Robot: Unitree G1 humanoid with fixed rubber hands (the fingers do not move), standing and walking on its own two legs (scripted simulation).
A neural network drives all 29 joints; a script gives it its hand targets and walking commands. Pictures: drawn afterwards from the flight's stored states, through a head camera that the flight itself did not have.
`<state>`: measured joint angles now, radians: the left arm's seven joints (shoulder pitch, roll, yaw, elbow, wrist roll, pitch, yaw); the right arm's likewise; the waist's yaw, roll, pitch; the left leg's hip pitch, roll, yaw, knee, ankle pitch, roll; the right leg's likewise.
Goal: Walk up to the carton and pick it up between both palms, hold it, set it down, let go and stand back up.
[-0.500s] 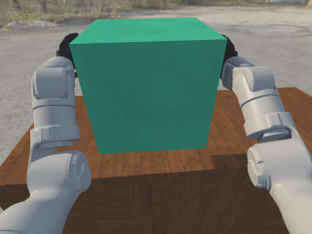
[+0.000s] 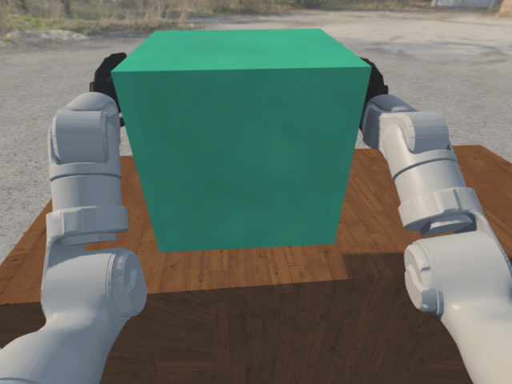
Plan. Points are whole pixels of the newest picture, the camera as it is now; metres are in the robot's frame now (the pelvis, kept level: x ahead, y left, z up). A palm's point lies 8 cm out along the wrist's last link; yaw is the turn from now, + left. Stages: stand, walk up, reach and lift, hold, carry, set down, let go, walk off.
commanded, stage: hold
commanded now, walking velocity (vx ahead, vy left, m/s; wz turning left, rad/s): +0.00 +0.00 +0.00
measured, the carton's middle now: (243, 135) +0.41 +0.00 +0.27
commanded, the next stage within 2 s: none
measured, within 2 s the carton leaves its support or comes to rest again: neither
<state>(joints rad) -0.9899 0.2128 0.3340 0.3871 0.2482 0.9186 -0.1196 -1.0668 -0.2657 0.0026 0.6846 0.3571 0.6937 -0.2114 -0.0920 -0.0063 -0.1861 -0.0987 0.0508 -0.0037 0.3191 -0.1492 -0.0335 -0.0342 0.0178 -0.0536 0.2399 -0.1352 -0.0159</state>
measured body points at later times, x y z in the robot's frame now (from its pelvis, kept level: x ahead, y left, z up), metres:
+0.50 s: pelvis +0.00 +0.00 +0.00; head -0.10 +0.00 +0.44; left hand +0.37 +0.18 +0.34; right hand +0.37 -0.18 +0.33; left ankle +0.02 +0.14 -0.75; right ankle +0.00 -0.11 -0.75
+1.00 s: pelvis +0.00 +0.00 +0.00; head -0.10 +0.01 +0.44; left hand +0.38 +0.18 +0.34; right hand +0.37 -0.18 +0.33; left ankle +0.02 +0.14 -0.75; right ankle +0.00 -0.11 -0.75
